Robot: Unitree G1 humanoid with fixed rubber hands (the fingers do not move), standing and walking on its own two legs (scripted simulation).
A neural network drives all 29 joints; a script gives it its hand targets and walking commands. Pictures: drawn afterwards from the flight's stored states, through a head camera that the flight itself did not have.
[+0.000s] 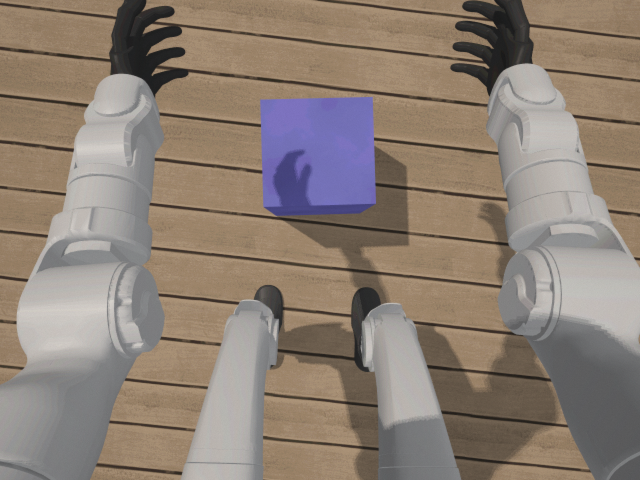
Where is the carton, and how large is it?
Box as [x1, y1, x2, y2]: [260, 97, 375, 215]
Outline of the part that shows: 372,97 260,100 264,207 276,215 357,213 375,203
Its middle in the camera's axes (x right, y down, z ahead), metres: +0.00 -0.16 +0.84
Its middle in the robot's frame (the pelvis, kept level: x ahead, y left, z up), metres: +0.52 +0.01 -0.52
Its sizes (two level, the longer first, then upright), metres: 0.210 0.200 0.250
